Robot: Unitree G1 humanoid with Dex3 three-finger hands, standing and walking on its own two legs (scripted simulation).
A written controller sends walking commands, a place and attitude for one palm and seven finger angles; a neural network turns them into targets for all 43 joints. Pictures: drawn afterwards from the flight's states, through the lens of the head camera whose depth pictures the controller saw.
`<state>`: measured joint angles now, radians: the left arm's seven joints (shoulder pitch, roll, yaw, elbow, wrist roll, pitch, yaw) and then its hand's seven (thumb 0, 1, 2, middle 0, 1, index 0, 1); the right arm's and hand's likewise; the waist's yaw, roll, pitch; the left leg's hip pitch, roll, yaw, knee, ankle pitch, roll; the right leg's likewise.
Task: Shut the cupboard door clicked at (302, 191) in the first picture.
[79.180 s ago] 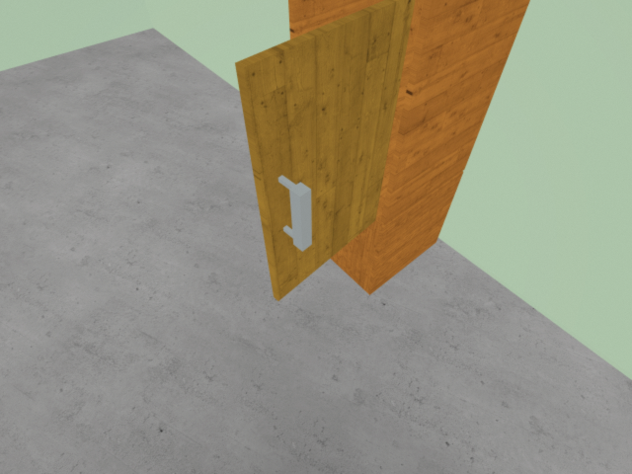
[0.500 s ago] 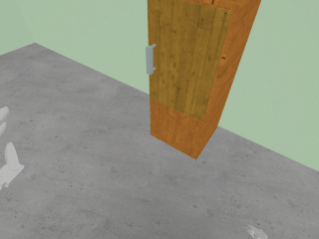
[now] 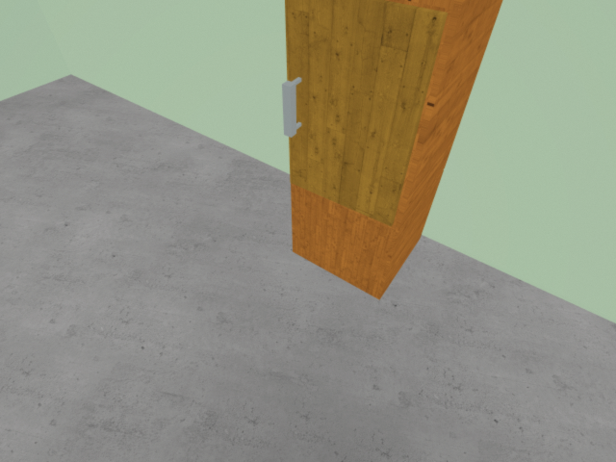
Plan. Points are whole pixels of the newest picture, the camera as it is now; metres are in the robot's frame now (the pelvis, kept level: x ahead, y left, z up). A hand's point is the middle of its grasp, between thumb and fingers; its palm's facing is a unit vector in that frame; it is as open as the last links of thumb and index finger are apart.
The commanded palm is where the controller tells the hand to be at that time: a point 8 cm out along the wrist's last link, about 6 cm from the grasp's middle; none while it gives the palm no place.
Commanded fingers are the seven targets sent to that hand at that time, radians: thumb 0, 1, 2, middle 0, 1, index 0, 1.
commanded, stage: let the arm hang, fingers relaxed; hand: left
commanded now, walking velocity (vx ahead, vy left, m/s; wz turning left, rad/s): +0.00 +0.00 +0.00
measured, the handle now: (294, 106) +1.00 +0.07 -0.04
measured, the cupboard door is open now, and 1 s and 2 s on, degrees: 2 2 2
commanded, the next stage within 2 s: look to check the result in 0.56 s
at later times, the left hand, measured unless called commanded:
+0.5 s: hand out of the picture -0.02 +0.18 -0.17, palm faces +0.02 -0.99 -0.15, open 7.4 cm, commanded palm none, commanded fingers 0.00 0.90 0.90 -0.20 -0.30 -0.20 -0.30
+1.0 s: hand out of the picture +0.02 +0.20 -0.17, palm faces -0.01 -0.98 -0.20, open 7.3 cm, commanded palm none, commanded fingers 0.00 0.90 0.90 -0.20 -0.30 -0.20 -0.30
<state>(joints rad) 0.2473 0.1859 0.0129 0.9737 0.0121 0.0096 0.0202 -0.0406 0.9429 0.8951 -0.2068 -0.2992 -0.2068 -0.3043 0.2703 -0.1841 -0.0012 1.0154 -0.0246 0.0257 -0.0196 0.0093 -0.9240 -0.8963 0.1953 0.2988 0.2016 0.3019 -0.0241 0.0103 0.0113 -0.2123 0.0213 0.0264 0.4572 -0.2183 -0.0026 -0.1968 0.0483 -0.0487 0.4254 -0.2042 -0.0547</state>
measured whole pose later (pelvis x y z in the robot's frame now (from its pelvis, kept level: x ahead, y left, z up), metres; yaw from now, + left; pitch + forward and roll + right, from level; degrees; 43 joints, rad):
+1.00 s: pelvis +0.02 +0.03 +0.00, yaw -2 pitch -1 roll +0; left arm 0.28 0.16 0.01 1.15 0.01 -0.01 0.03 0.00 0.91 0.90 -0.20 -0.30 -0.20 -0.30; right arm 0.29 -0.16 0.00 1.13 -0.01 -0.01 -0.03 0.01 -0.91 -0.90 0.19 0.30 0.20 0.30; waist -0.01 0.01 0.03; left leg -0.14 -0.02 0.08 0.36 -0.20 0.04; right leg -0.17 0.01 0.00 0.39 -0.20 -0.01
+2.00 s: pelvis +0.00 +0.01 +0.00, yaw +21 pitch +2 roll -2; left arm 0.12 0.25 0.08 0.90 0.02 0.04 0.02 0.00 0.91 0.90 -0.20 -0.30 -0.20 -0.30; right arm 0.22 -0.21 -0.05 0.96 -0.04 0.04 -0.01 0.01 -0.91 -0.90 0.20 0.30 0.20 0.30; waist -0.04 0.02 0.09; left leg -0.33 -0.05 -0.14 0.44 -0.14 0.02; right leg -0.39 -0.02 0.02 0.83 -0.42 0.06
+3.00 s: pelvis +0.16 +0.10 -0.02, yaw +53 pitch -1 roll +2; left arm 0.16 0.18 0.05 0.88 0.03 -0.06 -0.03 0.00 0.91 0.90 -0.20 -0.30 -0.20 -0.30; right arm 0.36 -0.20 -0.05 1.06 -0.02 0.00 0.01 0.01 -0.91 -0.90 0.20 0.30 0.20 0.30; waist -0.03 0.04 0.08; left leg -0.27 -0.01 -0.06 1.01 -0.47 0.05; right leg -0.38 -0.06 -0.13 0.65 -0.26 -0.05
